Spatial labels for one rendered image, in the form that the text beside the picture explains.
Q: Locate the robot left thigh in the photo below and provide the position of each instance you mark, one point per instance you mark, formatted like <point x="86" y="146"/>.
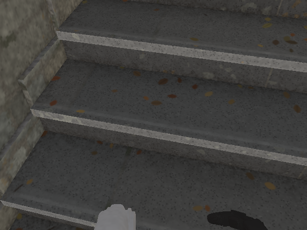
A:
<point x="116" y="218"/>

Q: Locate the robot right hand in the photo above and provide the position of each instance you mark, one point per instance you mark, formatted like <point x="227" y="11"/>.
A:
<point x="236" y="220"/>

